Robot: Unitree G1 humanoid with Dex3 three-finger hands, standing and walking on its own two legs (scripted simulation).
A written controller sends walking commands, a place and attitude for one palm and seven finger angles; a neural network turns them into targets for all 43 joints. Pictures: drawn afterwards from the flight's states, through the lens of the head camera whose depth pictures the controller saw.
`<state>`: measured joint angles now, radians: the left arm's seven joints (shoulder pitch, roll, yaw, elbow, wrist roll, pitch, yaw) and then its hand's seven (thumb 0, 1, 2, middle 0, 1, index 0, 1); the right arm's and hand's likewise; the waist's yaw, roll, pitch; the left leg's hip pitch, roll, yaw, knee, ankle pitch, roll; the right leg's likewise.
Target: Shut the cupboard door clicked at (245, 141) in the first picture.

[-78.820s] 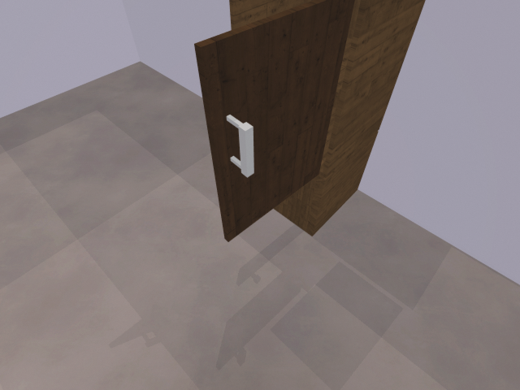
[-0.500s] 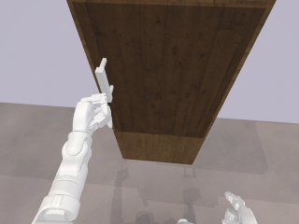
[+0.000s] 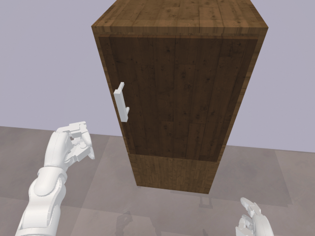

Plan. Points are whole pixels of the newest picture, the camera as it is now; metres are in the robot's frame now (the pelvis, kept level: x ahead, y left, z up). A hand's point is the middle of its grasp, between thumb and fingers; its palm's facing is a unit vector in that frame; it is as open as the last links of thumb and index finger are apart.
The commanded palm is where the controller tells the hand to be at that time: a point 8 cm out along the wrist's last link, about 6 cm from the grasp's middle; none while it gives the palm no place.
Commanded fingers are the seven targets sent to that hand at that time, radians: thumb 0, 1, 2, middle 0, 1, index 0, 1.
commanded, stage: draw the hand back to the body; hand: left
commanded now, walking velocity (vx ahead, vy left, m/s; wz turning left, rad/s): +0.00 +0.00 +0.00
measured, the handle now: (123, 102) +0.53 +0.17 +0.04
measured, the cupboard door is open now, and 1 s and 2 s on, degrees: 0 0 0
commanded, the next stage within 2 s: step back with the hand held close in 0.98 s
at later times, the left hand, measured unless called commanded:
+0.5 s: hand (30, 160) +0.22 +0.27 +0.16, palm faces +0.39 -0.84 -0.37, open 5.3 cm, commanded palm +0.17 +0.31 +0.18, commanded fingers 0.00 0.90 0.90 -0.31 -0.42 -0.31 -0.42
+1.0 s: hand (18, 162) +0.21 +0.28 +0.18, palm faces +0.45 -0.80 -0.41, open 7.4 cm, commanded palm +0.16 +0.31 +0.19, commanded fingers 0.00 0.90 0.90 -0.20 -0.30 -0.20 -0.30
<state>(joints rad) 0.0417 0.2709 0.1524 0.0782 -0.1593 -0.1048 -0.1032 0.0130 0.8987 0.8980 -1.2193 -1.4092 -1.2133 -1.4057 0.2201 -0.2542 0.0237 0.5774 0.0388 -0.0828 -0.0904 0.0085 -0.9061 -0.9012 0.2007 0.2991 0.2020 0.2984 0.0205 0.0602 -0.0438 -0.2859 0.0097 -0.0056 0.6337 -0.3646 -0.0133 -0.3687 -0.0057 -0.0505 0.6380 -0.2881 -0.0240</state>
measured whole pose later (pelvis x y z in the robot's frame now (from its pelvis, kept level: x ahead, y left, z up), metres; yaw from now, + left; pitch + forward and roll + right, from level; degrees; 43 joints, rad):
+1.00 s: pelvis +0.02 +0.02 +0.02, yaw -1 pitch -5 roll +0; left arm 0.44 0.33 0.33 -0.38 -0.05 -0.07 0.10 0.01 0.89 0.90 -0.22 -0.31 -0.21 -0.31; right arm 0.21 -0.22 0.02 0.64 0.00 -0.12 -0.08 0.01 -0.90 -0.90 0.20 0.30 0.20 0.30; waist 0.07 0.07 0.01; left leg -0.04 0.00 0.01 0.41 -0.29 0.01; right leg -0.13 -0.01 -0.03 0.41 -0.21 0.00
